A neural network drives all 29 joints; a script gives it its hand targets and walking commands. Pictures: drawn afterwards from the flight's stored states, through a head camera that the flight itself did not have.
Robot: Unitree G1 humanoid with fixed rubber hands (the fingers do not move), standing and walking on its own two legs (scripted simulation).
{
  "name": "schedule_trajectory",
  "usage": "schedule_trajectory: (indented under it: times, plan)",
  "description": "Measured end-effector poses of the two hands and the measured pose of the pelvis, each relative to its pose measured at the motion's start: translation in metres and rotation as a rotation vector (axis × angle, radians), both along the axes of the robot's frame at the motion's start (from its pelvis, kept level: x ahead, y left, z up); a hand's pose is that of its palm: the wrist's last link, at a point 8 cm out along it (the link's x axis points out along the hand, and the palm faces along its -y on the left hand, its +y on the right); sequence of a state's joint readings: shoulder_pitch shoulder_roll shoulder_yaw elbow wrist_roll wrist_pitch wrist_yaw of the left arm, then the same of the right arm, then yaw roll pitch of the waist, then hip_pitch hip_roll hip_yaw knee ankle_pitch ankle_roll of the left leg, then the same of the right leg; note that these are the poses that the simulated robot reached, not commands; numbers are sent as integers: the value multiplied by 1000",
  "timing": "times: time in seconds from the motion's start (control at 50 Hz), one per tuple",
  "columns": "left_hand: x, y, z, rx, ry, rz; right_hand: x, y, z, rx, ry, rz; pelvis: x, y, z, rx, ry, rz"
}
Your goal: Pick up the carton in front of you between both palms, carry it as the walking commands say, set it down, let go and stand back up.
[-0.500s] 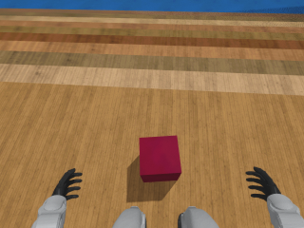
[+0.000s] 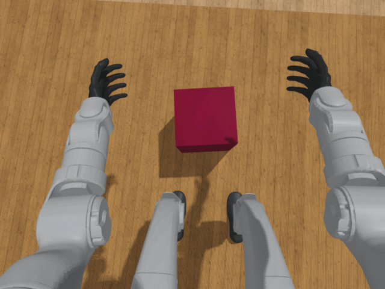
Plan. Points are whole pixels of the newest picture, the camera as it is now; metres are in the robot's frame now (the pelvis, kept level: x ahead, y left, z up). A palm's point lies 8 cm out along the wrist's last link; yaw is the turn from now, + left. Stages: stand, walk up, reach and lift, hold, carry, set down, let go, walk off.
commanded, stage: reach and lift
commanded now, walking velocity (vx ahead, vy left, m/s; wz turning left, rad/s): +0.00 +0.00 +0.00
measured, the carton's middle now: (204, 123) +0.50 +0.01 -0.53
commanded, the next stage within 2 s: none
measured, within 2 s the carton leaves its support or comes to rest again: leaves its support in 1.90 s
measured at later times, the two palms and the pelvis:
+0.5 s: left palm (135, 102) +0.50 +0.20 -0.25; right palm (277, 95) +0.52 -0.18 -0.25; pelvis +0.02 +0.00 -0.10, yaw +0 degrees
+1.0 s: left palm (153, 120) +0.49 +0.20 -0.44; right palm (257, 115) +0.51 -0.17 -0.44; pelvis -0.03 +0.00 -0.27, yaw +1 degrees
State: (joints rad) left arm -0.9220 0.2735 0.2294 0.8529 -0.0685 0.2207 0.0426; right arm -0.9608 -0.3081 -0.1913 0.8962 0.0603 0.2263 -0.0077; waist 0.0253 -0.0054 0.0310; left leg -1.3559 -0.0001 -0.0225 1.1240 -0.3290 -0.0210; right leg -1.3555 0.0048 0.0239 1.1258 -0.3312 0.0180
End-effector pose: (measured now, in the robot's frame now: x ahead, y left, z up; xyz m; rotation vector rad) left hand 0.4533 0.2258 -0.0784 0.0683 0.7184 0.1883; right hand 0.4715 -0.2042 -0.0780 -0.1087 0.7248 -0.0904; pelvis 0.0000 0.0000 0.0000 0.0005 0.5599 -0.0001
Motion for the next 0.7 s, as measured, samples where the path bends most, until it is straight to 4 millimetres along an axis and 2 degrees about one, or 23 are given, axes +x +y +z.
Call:
schedule_trajectory:
  times: [0.16, 0.26, 0.34, 0.4, 0.5, 0.6, 0.7]
  plan:
    - [48, -21, -22, -28, -68, 0, 50, 21, -21, 31, -68, 11, -6, 0, -15, 3, 130, -2]
    - [58, -25, -46, -30, -74, 2, 60, 26, -46, 37, -74, 9, 4, 0, -20, 4, 210, -3]
    - [57, -25, -75, -30, -59, 11, 60, 26, -76, 38, -59, -2, 15, 0, -34, 5, 275, -4]
    - [53, -24, -106, -29, -42, 17, 56, 26, -108, 36, -43, -11, 21, 0, -53, 6, 322, -3]
    - [45, -21, -167, -23, -21, 22, 46, 23, -170, 26, -24, -20, 21, 0, -95, 6, 371, 0]
    - [39, -19, -225, -17, -23, 15, 38, 19, -229, 19, -29, -17, 11, -1, -143, 6, 368, 1]
    - [38, -18, -267, -19, -40, 14, 38, 20, -270, 22, -49, -15, -4, -2, -189, 6, 318, 1]
